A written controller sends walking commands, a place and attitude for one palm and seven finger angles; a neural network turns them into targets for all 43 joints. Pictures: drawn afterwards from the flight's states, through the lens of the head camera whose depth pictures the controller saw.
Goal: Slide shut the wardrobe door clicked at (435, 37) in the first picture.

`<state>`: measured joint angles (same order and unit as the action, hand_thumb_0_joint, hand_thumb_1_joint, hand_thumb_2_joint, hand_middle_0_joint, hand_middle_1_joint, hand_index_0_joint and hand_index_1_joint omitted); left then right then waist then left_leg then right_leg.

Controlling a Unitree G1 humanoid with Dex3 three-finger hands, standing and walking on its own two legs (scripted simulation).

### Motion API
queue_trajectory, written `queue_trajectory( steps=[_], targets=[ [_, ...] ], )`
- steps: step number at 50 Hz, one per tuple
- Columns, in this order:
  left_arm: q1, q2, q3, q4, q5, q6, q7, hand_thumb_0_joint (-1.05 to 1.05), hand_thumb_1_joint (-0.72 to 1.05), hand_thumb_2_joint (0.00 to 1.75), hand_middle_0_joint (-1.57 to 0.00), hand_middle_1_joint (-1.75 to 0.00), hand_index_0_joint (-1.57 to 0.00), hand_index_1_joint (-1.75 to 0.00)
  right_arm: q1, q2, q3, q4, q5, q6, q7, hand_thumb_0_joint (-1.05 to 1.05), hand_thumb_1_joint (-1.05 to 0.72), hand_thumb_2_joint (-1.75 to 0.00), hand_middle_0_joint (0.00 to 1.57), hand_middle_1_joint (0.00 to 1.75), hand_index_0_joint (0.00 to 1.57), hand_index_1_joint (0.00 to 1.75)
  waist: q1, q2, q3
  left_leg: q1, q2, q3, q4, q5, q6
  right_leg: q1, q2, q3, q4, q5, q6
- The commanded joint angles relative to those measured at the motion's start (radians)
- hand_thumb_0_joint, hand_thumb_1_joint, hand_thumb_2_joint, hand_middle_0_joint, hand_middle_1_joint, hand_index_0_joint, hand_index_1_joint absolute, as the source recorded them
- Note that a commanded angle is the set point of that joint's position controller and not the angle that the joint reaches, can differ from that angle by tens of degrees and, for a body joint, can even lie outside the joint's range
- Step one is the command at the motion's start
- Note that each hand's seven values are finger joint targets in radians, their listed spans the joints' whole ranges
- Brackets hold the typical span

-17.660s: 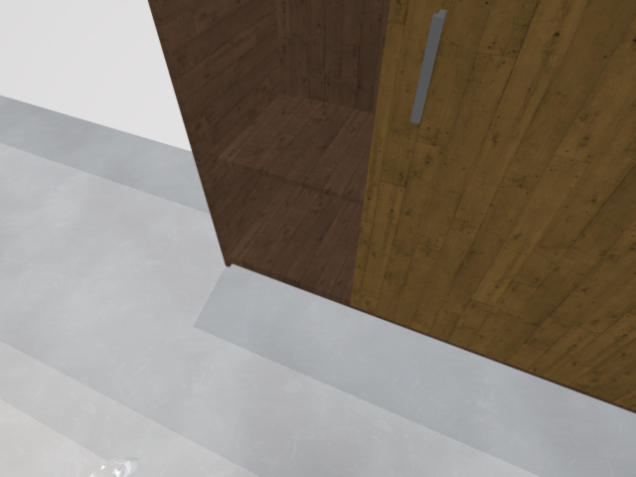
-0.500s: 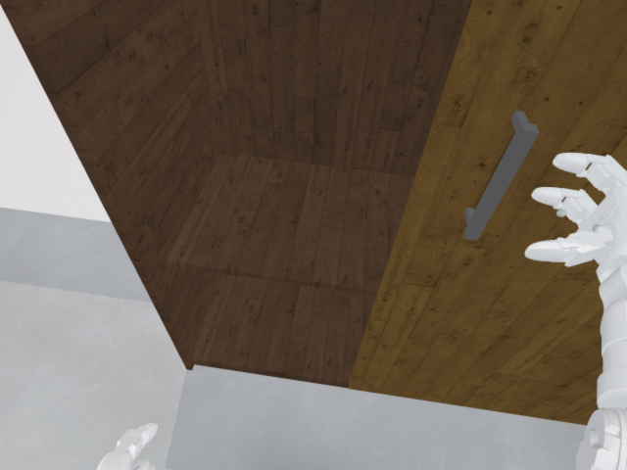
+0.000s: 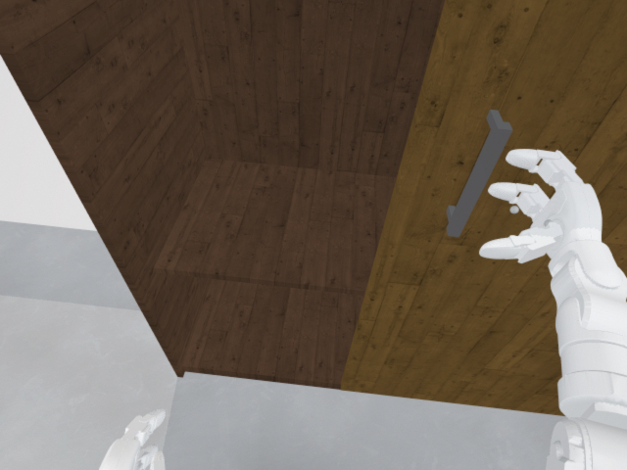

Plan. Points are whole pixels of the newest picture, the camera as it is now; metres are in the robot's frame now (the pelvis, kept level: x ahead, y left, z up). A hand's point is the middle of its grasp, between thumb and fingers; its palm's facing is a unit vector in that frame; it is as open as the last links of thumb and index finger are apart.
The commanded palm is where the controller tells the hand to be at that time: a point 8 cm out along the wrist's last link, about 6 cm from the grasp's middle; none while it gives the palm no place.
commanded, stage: feel for the door with the fingertips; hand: right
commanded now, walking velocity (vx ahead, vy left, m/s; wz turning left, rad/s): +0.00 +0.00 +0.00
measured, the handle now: (472, 178) +0.47 -0.17 +0.16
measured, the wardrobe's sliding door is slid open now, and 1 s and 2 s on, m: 0.51 0.51 0.51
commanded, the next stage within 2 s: slide the fingers in behind the handle in 0.48 s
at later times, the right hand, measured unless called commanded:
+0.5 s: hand (507, 198) +0.42 -0.20 +0.17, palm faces +0.07 +1.00 +0.00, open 13.9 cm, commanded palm +0.40 -0.24 +0.16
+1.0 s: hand (502, 205) +0.41 -0.19 +0.17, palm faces +0.04 +1.00 -0.01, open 13.9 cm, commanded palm +0.39 -0.23 +0.16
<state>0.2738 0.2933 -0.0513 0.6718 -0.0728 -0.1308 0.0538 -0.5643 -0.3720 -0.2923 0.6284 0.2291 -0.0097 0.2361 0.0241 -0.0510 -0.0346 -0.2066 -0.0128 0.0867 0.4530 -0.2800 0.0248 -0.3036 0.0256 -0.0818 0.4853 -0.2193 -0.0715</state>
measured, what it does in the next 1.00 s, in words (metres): stands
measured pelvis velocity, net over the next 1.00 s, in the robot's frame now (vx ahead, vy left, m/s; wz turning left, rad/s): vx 0.00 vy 0.01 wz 0.01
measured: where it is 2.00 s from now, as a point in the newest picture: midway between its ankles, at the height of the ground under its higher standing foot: outside the picture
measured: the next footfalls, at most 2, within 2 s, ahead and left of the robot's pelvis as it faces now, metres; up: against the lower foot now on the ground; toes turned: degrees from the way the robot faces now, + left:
none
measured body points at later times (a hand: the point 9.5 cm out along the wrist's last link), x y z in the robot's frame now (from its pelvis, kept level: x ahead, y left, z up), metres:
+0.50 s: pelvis -0.01 +0.02 +0.00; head +0.00 +0.03 +0.45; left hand +0.11 +0.28 -0.11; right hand +0.41 -0.25 +0.17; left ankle -0.03 +0.10 -0.74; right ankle +0.02 -0.07 -0.74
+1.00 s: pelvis +0.00 +0.01 +0.00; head +0.00 +0.03 +0.45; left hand +0.09 +0.28 -0.11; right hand +0.40 -0.25 +0.17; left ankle -0.03 +0.10 -0.74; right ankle +0.02 -0.07 -0.74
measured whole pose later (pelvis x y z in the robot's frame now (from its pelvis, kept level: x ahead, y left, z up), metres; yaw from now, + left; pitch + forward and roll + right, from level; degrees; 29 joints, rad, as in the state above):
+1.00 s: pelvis +0.00 +0.01 +0.00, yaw +1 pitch +2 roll +1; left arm 0.32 0.30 -0.04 0.68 -0.08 -0.13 0.05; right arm -0.61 -0.40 -0.31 0.75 0.22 -0.05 0.24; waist 0.04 -0.06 -0.04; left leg -0.23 -0.03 0.08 0.47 -0.28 0.04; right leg -0.33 0.00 -0.08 0.51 -0.22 -0.06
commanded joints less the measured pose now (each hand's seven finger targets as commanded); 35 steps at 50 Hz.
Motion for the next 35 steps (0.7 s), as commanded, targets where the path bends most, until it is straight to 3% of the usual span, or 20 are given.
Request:
queue_trajectory(
  steps=[1,2,5,9,12,16,20,22,24,26,29,31,32,34,35],
  targets=[
    [-0.044,0.135,0.054,-0.115,0.001,-0.05,0.007,0.0,0.9,0.9,-0.2,-0.3,-0.2,-0.3,-0.444,-0.24,-0.053,-0.245,0.0,-0.067,-0.042,0.0,0.5,-0.3,0.3,1.2,0.3,1.2,0.006,-0.011,-0.26,-0.108,-0.001,-0.053,-0.061,0.221,0.007,0.318,-0.06,0.166,-0.049,0.227,0.039],
    [-0.049,0.134,0.053,-0.12,0.003,-0.049,0.004,0.0,0.9,0.9,-0.2,-0.3,-0.2,-0.3,-0.425,-0.243,-0.056,-0.26,-0.004,-0.063,-0.05,0.0,0.5,-0.3,0.3,1.2,0.3,1.2,-0.005,0.006,-0.273,-0.083,0.0,-0.055,-0.061,0.249,0.009,0.312,-0.059,0.156,-0.042,0.256,0.035],
    [-0.061,0.125,0.052,-0.126,0.002,-0.047,0.001,0.0,0.9,0.9,-0.2,-0.3,-0.2,-0.3,-0.407,-0.202,-0.03,-0.283,-0.006,-0.049,-0.058,0.0,0.5,-0.3,0.3,1.2,0.3,1.2,-0.004,-0.003,-0.282,-0.065,0.002,-0.056,-0.059,0.274,0.007,0.322,-0.057,0.152,-0.045,0.277,0.04],
    [-0.059,0.13,0.048,-0.115,-0.001,-0.031,0.011,0.0,0.9,0.9,-0.2,-0.3,-0.2,-0.3,-0.418,-0.262,-0.081,-0.224,-0.004,-0.029,-0.062,0.0,0.5,-0.3,0.3,1.2,0.3,1.2,0.002,0.055,-0.231,-0.037,0.004,-0.065,-0.069,0.279,0.001,0.246,-0.049,0.126,-0.049,0.216,0.023],
    [-0.063,0.127,0.047,-0.113,-0.003,-0.032,0.016,0.0,0.9,0.9,-0.2,-0.3,-0.2,-0.3,-0.483,-0.248,-0.057,-0.222,-0.006,-0.037,-0.056,0.0,0.5,-0.3,0.3,1.2,0.3,1.2,0.017,0.042,-0.216,-0.055,0.006,-0.073,-0.08,0.254,0.001,0.246,-0.047,0.12,-0.046,0.18,0.016],
    [-0.045,0.128,0.052,-0.109,0.0,-0.039,0.019,0.0,0.9,0.9,-0.2,-0.3,-0.2,-0.3,-0.488,-0.262,-0.063,-0.217,-0.005,-0.062,-0.037,0.0,0.5,-0.3,0.3,1.2,0.3,1.2,0.017,-0.005,-0.294,-0.054,0.004,-0.077,-0.072,0.269,0.002,0.306,-0.047,0.126,-0.035,0.215,0.019],
    [-0.029,0.132,0.047,-0.09,-0.007,-0.038,0.022,0.0,0.9,0.9,-0.2,-0.3,-0.2,-0.3,-0.548,-0.237,-0.022,-0.107,0.002,-0.062,-0.011,0.0,0.5,-0.3,0.3,1.2,0.3,1.2,0.046,0.036,-0.217,-0.086,0.006,-0.081,-0.083,0.235,-0.004,0.242,-0.042,0.121,-0.035,0.143,0.012],
    [-0.017,0.142,0.047,-0.077,-0.006,-0.038,0.023,0.0,0.9,0.9,-0.2,-0.3,-0.2,-0.3,-0.564,-0.276,-0.05,-0.03,-0.001,-0.06,-0.008,0.0,0.5,-0.3,0.3,1.2,0.3,1.2,0.047,0.074,-0.181,-0.096,0.008,-0.087,-0.089,0.212,-0.005,0.194,-0.04,0.115,-0.031,0.107,0.005],
    [-0.002,0.145,0.045,-0.076,-0.007,-0.036,0.024,0.0,0.9,0.9,-0.2,-0.3,-0.2,-0.3,-0.599,-0.321,-0.07,0.017,-0.012,-0.064,-0.007,0.0,0.5,-0.3,0.3,1.2,0.3,1.2,0.048,0.046,-0.188,-0.091,0.014,-0.094,-0.081,0.2,-0.007,0.166,-0.033,0.11,-0.028,0.086,0.006],
    [0.006,0.14,0.046,-0.08,-0.005,-0.043,0.021,0.0,0.9,0.9,-0.2,-0.3,-0.2,-0.3,-0.676,-0.293,-0.032,-0.012,-0.021,-0.092,-0.005,0.0,0.5,-0.3,0.3,1.2,0.3,1.2,0.057,-0.014,-0.236,-0.106,0.013,-0.09,-0.072,0.202,-0.003,0.214,-0.034,0.121,-0.023,0.105,0.009],
    [0.029,0.143,0.054,-0.076,-0.001,-0.049,0.015,0.0,0.9,0.9,-0.2,-0.3,-0.2,-0.3,-0.663,-0.315,-0.055,-0.016,-0.022,-0.117,-0.004,0.0,0.5,-0.3,0.3,1.2,0.3,1.2,0.051,-0.008,-0.305,-0.093,0.008,-0.09,-0.062,0.243,-0.003,0.251,-0.037,0.126,-0.005,0.158,0.009],
    [0.037,0.147,0.057,-0.071,-0.003,-0.05,0.014,0.0,0.9,0.9,-0.2,-0.3,-0.2,-0.3,-0.647,-0.286,-0.042,0.027,-0.01,-0.119,0.004,0.0,0.5,-0.3,0.3,1.2,0.3,1.2,0.059,0.053,-0.294,-0.093,0.005,-0.089,-0.062,0.247,-0.008,0.231,-0.037,0.123,-0.004,0.149,0.006],
    [0.035,0.149,0.059,-0.072,-0.004,-0.051,0.011,0.0,0.9,0.9,-0.2,-0.3,-0.2,-0.3,-0.631,-0.294,-0.049,0.024,-0.001,-0.123,0.008,0.0,0.5,-0.3,0.3,1.2,0.3,1.2,0.049,0.083,-0.295,-0.068,0.007,-0.093,-0.065,0.272,-0.008,0.209,-0.035,0.117,0.0,0.16,0.002],
    [0.031,0.149,0.059,-0.079,-0.005,-0.052,0.009,0.0,0.9,0.9,-0.2,-0.3,-0.2,-0.3,-0.625,-0.283,-0.048,-0.003,0.002,-0.131,0.016,0.0,0.5,-0.3,0.3,1.2,0.3,1.2,0.047,0.034,-0.299,-0.071,0.007,-0.095,-0.058,0.284,-0.009,0.225,-0.033,0.112,-0.001,0.165,0.004],
    [0.029,0.149,0.058,-0.08,-0.005,-0.052,0.008,0.0,0.9,0.9,-0.2,-0.3,-0.2,-0.3,-0.599,-0.306,-0.068,0.002,-0.001,-0.131,0.018,0.0,0.5,-0.3,0.3,1.2,0.3,1.2,0.035,0.006,-0.297,-0.069,0.008,-0.098,-0.059,0.275,-0.006,0.221,-0.032,0.112,-0.002,0.16,0.006]
  ],
)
